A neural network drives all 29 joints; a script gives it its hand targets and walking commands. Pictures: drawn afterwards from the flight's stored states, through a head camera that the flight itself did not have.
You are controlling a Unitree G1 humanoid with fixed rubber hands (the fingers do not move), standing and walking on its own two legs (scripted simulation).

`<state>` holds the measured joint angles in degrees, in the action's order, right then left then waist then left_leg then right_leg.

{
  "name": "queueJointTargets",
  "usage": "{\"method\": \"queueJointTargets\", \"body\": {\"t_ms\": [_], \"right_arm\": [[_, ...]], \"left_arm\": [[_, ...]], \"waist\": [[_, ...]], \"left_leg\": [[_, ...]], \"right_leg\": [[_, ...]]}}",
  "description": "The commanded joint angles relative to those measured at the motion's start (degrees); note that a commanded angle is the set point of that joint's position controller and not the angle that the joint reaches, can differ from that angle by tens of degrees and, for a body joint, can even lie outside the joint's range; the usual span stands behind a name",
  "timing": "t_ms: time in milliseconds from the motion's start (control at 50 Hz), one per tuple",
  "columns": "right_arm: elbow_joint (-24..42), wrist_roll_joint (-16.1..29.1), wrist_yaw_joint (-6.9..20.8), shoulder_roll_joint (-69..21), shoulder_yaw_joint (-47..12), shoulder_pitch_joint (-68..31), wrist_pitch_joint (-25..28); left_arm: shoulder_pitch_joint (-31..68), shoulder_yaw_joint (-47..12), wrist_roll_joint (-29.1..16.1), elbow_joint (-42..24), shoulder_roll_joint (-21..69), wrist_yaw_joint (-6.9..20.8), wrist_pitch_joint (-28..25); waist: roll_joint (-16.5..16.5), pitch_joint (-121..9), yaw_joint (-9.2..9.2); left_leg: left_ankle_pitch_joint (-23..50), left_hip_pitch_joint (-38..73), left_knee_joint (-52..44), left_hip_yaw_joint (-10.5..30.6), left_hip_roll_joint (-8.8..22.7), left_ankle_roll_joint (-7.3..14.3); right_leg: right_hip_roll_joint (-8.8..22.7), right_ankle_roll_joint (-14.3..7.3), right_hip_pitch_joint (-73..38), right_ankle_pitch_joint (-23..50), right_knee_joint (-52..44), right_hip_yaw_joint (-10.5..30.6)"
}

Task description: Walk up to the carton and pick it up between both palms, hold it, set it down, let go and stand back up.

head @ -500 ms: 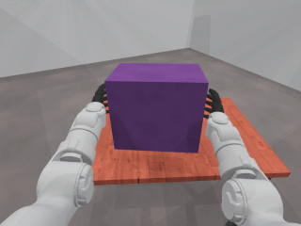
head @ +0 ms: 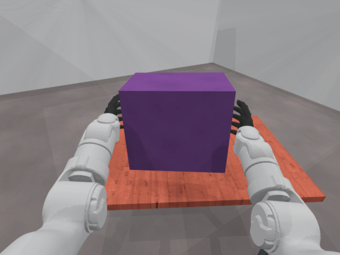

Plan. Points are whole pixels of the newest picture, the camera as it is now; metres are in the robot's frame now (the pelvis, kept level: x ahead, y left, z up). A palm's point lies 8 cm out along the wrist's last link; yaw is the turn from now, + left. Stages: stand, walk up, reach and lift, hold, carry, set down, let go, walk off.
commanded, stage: hold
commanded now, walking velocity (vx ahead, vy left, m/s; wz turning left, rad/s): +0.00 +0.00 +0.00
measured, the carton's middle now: (177, 119) +0.43 +0.00 +0.18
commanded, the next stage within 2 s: none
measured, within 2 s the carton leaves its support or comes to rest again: neither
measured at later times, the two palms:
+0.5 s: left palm (108, 116) +0.37 +0.17 +0.22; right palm (246, 127) +0.36 -0.16 +0.21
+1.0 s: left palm (107, 115) +0.36 +0.17 +0.23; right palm (246, 127) +0.36 -0.16 +0.21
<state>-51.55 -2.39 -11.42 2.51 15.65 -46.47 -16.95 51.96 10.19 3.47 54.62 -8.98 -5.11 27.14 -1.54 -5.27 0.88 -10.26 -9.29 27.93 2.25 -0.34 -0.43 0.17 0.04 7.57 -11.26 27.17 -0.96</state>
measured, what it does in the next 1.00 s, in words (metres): stands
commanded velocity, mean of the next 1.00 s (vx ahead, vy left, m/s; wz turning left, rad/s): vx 0.00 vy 0.00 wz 0.00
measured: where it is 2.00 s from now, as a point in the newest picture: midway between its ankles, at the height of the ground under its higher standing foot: outside the picture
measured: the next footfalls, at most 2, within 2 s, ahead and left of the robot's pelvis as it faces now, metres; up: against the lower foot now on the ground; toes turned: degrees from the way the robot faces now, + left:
none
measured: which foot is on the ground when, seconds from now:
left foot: down 0.00-1.00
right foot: down 0.00-1.00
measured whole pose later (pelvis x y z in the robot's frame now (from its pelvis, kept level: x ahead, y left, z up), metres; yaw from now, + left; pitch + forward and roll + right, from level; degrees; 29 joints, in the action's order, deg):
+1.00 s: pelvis -0.01 +0.00 +0.00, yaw +0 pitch -10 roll +0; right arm -49.9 -2.3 -10.6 2.5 15.6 -47.4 -19.9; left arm 52.7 12.1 8.2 49.4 -8.4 -3.7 34.3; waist -1.5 -4.9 0.9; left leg -9.9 -7.6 27.7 2.2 -0.3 -0.2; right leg 0.2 0.0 6.0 -11.0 27.2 -1.0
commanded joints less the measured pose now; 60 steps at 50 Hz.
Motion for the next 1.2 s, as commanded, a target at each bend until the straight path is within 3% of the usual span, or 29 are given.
{"method": "queueJointTargets", "body": {"t_ms": [0,20,100,120,160,240,260,280,340,360,420,460,500,520,560,600,620,760,820,840,880,920,940,960,1020,1100,1120,1160,1180], "right_arm": [[19.66,10.42,13.67,-33.78,-19.14,-62.29,4.65],[16.28,9.16,13.79,-31.96,-16.73,-62.47,4.59],[20.48,11.58,13.78,-34.3,-20.47,-63.41,4.5],[17.45,10.81,13.44,-34.26,-19.47,-61.98,3.71],[18.72,11.05,13.76,-33.62,-19.09,-63.26,3.57],[19.05,10.32,12.85,-32.19,-17.4,-61.83,3.21],[15.51,10.64,13.19,-31.59,-16.51,-59.2,2.33],[16.51,11.13,13.34,-31.23,-17.37,-60.02,2.55],[19.98,12.48,13.56,-33.04,-19.07,-63.94,2.86],[19.01,12.15,13.81,-31.42,-18.28,-62.28,2.93],[19.43,10.94,13.48,-30.02,-17.67,-63.46,1.97],[17.59,11.34,13.86,-32.08,-18.47,-61.42,1.89],[20.68,13.03,13.73,-31.02,-18.92,-63.56,2.44],[22.2,12.66,13.59,-32.39,-19.88,-65.13,2.69],[18.09,11.99,13.61,-30.37,-18.11,-60.6,2.0],[19.23,12.72,13.85,-30.9,-18.4,-61.62,2.09],[20.79,12.44,13.82,-29.57,-17.2,-64.47,2.01],[18.75,11.18,14.22,-28.94,-16.54,-63.61,1.76],[16.87,11.21,14.65,-30.13,-17.4,-63.33,1.39],[17.57,11.24,14.84,-30.85,-17.19,-64.23,1.75],[19.38,11.24,13.87,-31.39,-18.03,-60.76,1.64],[19.32,11.08,14.17,-29.27,-16.54,-63.02,1.87],[14.98,10.45,14.44,-29.57,-15.56,-61.09,1.35],[21.13,11.79,14.33,-31.79,-18.61,-64.6,2.24],[18.35,10.84,13.87,-29.48,-16.27,-62.63,1.67],[22.21,13.0,14.08,-31.85,-19.22,-61.19,2.33],[20.96,11.5,13.84,-30.1,-17.63,-61.53,2.22],[21.92,12.6,13.61,-30.87,-19.23,-61.92,1.95],[19.69,11.22,13.5,-29.64,-18.22,-59.65,1.48]], "left_arm": [[47.66,-5.11,-0.46,-26.9,42.89,13.85,-4.38],[48.98,-5.82,0.01,-25.36,43.59,13.7,-4.3],[48.82,-5.04,-0.44,-28.14,44.08,13.49,-3.65],[51.68,-5.76,-1.09,-29.33,42.37,13.44,-3.74],[48.0,-4.0,0.41,-25.99,43.08,13.42,-2.72],[47.66,-5.89,-0.5,-26.59,43.56,14.67,-1.77],[50.34,-6.05,-0.64,-28.39,43.7,14.48,-1.82],[47.25,-4.25,0.51,-25.81,43.69,14.72,-1.3],[50.1,-5.91,-0.66,-31.27,44.16,14.0,-1.88],[50.5,-6.97,-0.56,-31.98,44.94,13.99,-1.58],[45.58,-3.37,1.82,-23.61,42.65,14.57,0.81],[48.38,-2.3,2.17,-28.67,41.94,14.84,-0.17],[49.09,-6.55,0.0,-31.61,45.5,14.13,-0.2],[49.14,-5.44,0.01,-30.41,43.64,14.25,-0.44],[47.76,-4.56,1.26,-30.0,44.36,14.67,0.71],[50.05,-5.54,0.8,-32.56,44.02,14.32,0.36],[48.4,-5.79,-0.29,-29.49,44.98,14.08,1.04],[48.11,-3.71,1.53,-27.71,43.99,14.86,1.54],[48.39,-1.93,2.79,-27.96,42.38,14.66,1.36],[49.52,-1.77,2.76,-28.0,42.01,14.77,1.13],[45.23,-2.6,2.25,-28.99,42.04,15.6,1.82],[47.14,-3.06,2.39,-25.85,42.46,15.48,2.01],[49.31,-2.47,2.77,-27.4,41.84,15.49,1.46],[46.05,-0.85,3.25,-26.87,40.89,15.62,1.6],[47.1,-2.74,2.18,-26.73,42.45,15.6,1.73],[47.83,-5.94,0.89,-33.69,42.82,15.02,0.78],[45.97,-5.88,1.47,-30.8,42.67,15.07,1.5],[45.73,-4.59,1.71,-29.66,42.43,14.95,1.98],[43.95,-3.81,2.95,-28.63,42.07,15.37,2.43]], "waist": [[1.78,-20.67,-1.23],[4.13,-19.76,0.68],[1.99,-22.86,-1.4],[2.21,-21.14,0.11],[1.71,-19.55,-0.8],[2.9,-18.5,2.13],[5.77,-16.78,2.25],[3.98,-16.06,1.19],[4.3,-20.25,-0.21],[5.54,-19.72,1.18],[2.05,-14.68,1.02],[2.38,-16.39,-0.56],[4.76,-19.22,0.45],[2.13,-20.1,-0.44],[4.41,-17.84,1.5],[5.16,-19.15,0.98],[2.99,-16.35,1.58],[4.21,-14.64,1.01],[2.0,-15.82,0.54],[2.33,-15.93,-0.77],[0.82,-15.9,0.31],[1.95,-14.58,1.59],[2.74,-12.47,1.38],[0.02,-15.01,-2.12],[2.35,-14.87,1.41],[2.6,-20.65,0.27],[3.28,-18.89,1.76],[1.91,-18.67,-0.33],[1.78,-15.75,1.21]], "left_leg": [[6.13,5.76,-11.98,-3.17,-0.88,-0.1],[5.17,5.99,-12.77,-2.86,-0.41,-1.01],[5.74,6.24,-12.39,-2.95,-1.24,0.3],[4.1,4.87,-12.74,-3.52,-1.56,0.61],[4.82,5.56,-12.95,-2.86,-0.93,0.39],[6.21,6.53,-12.82,-3.3,-0.92,0.0],[4.67,5.09,-13.6,-2.62,-0.45,-0.88],[4.48,3.68,-13.87,-2.27,-0.46,-0.2],[5.22,4.77,-12.89,-3.16,-1.06,0.05],[4.33,5.66,-13.39,-2.24,-0.36,-0.42],[0.14,2.16,-14.62,-3.03,-0.85,0.9],[2.8,3.0,-13.88,-3.32,-0.93,1.15],[6.5,5.26,-13.22,-2.35,-0.4,-0.61],[6.2,5.89,-12.59,-3.11,-0.81,0.41],[5.39,6.76,-13.64,-2.59,-0.08,-0.28],[3.29,5.2,-13.86,-2.23,-0.24,-0.27],[3.57,4.4,-14.7,-1.48,0.56,-0.06],[-0.83,2.32,-15.07,-2.63,-0.32,0.86],[-2.3,3.47,-15.14,-2.87,-0.65,1.7],[-2.89,1.61,-15.37,-3.36,-0.67,1.84],[3.5,4.57,-13.59,-4.22,-1.3,1.98],[-2.13,2.94,-14.6,-2.76,-0.67,1.58],[-4.88,1.17,-15.9,-2.87,-0.78,1.8],[-1.67,1.25,-14.69,-4.17,-1.73,2.5],[-0.78,3.3,-14.79,-3.41,-0.96,1.28],[7.59,7.35,-12.75,-3.3,-0.82,0.2],[7.27,8.05,-12.8,-3.16,-0.71,-0.3],[5.7,6.17,-12.75,-3.53,-1.26,0.91],[3.28,5.49,-13.49,-3.39,-1.05,0.97]], "right_leg": [[-2.49,-0.66,-6.11,0.49,-12.93,-0.38],[-2.29,-1.13,-5.4,-0.15,-13.06,-0.66],[-2.34,-0.68,-7.79,-0.03,-13.03,-0.18],[-1.84,-0.34,-6.47,-0.82,-13.39,0.27],[-2.32,-0.76,-5.83,-0.96,-13.56,-0.07],[-2.2,-0.91,-6.05,1.41,-13.62,-0.06],[-2.39,-1.29,-6.31,0.36,-13.23,0.08],[-2.43,-1.25,-7.67,-0.19,-13.38,0.12],[-2.47,-0.76,-7.57,-0.44,-12.93,0.36],[-2.81,-1.15,-6.68,-0.3,-12.44,-0.34],[-2.58,-0.71,-7.4,-2.97,-13.55,-0.01],[-2.86,-0.61,-8.16,-1.35,-12.61,-0.41],[-2.92,-0.93,-7.7,0.22,-12.61,-0.13],[-2.47,-0.46,-7.02,-0.24,-13.28,0.12],[-2.88,-0.87,-6.81,-0.3,-13.17,-0.29],[-2.92,-0.87,-8.29,-1.35,-12.37,-0.38],[-3.42,-1.19,-6.4,-1.65,-12.98,-0.84],[-2.76,-0.96,-7.77,-3.47,-12.84,-0.09],[-2.97,-0.84,-6.51,-5.37,-13.03,-0.16],[-2.69,-0.42,-7.23,-6.05,-13.11,0.0],[-2.54,-0.35,-8.17,-0.53,-13.39,-0.12],[-2.73,-0.62,-6.59,-4.66,-13.01,-0.31],[-2.62,-0.55,-6.33,-6.55,-12.93,-0.34],[-2.85,-0.38,-8.24,-5.71,-13.6,-0.31],[-2.76,-0.75,-6.8,-3.9,-13.11,-0.4],[-2.56,-0.22,-8.55,1.79,-12.96,-0.09],[-2.61,-0.49,-6.22,0.71,-13.79,-0.46],[-2.77,-0.27,-7.44,-0.7,-13.91,0.27],[-2.88,-0.47,-7.78,-2.17,-13.69,-0.16]]}}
